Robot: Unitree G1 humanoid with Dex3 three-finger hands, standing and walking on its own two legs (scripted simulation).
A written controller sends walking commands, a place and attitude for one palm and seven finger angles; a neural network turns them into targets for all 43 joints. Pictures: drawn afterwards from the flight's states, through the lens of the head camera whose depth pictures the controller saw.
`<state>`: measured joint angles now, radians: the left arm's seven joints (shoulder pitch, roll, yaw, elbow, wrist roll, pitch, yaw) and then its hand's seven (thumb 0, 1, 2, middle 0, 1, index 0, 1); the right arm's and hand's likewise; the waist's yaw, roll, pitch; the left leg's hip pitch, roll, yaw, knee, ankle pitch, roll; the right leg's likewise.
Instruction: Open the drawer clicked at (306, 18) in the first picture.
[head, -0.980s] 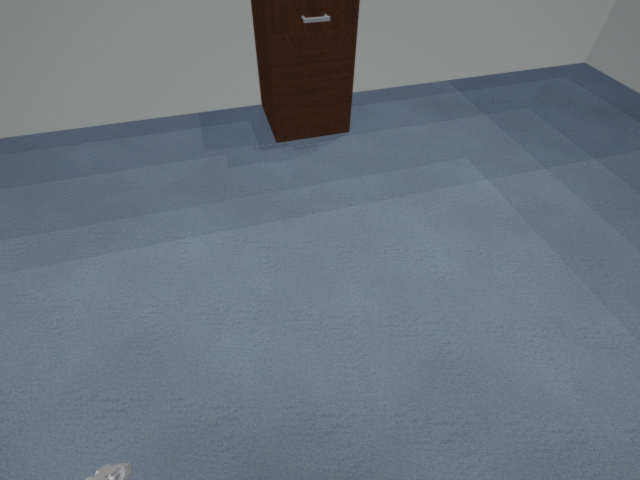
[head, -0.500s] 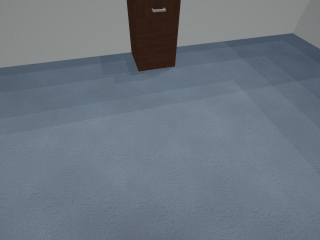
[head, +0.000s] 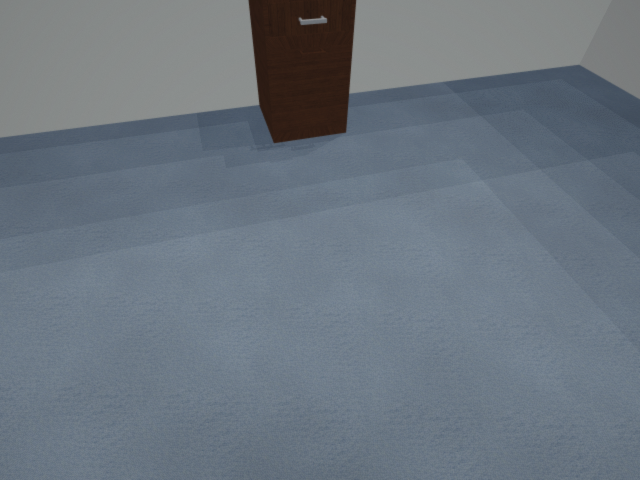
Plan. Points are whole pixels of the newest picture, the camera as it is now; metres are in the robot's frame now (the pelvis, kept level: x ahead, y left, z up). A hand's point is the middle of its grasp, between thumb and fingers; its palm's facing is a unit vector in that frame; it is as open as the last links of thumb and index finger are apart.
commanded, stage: look at it before walking up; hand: left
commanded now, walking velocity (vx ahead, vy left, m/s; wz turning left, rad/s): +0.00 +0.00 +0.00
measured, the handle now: (312, 20) +1.98 +0.15 -0.14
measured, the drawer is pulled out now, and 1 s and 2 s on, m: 0.00 0.00 0.00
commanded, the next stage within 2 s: walk to a spot facing it in 0.66 s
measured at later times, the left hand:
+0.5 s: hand out of the picture +0.07 +0.25 -0.16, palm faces -0.03 -0.94 -0.33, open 7.4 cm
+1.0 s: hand out of the picture +0.05 +0.21 -0.18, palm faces -0.06 -0.97 -0.25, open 7.4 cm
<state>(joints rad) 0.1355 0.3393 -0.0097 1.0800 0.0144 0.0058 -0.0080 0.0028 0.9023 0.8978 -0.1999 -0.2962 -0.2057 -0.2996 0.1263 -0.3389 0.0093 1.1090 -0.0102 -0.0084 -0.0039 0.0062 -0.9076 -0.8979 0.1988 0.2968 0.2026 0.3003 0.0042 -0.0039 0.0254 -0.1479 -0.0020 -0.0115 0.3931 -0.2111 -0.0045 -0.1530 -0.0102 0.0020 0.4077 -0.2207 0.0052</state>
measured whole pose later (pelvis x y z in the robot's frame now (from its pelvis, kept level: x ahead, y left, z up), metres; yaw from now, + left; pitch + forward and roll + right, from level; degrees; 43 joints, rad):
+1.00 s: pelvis +0.03 +0.00 -0.01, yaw -4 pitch -1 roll +1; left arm 0.29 0.27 0.00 1.08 0.03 0.03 -0.03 0.00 0.91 0.90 -0.20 -0.30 -0.20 -0.30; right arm 0.23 -0.26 0.00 1.11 -0.02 0.00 0.00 0.00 -0.91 -0.90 0.20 0.30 0.20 0.30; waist 0.02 -0.01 -0.03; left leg -0.14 0.02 0.05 0.47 -0.31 0.00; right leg -0.20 0.01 0.04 0.56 -0.38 -0.02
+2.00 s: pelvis +0.44 -0.02 -0.01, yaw -17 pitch -1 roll +0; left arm 0.13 0.17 0.06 1.00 0.03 0.02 -0.03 0.00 0.91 0.90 -0.19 -0.29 -0.20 -0.30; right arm 0.48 -0.12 -0.02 1.15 -0.02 -0.09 -0.03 0.00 -0.92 -0.90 0.19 0.30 0.20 0.30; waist -0.05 -0.02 0.04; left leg 0.06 -0.03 0.24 0.29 -0.34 0.05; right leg -0.59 -0.10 -0.09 0.81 -0.11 0.01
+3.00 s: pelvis +0.88 -0.14 +0.00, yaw -21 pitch -1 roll +0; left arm 0.19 0.18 0.07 1.02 0.03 0.00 -0.02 0.00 0.91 0.90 -0.19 -0.29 -0.20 -0.30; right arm 0.35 -0.17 -0.05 1.10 -0.02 -0.07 -0.02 -0.02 -0.95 -0.90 0.20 0.30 0.20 0.30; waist 0.00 -0.02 0.03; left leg -0.05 0.02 0.24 0.34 -0.27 0.04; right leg -0.56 -0.15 -0.07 0.89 -0.16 0.03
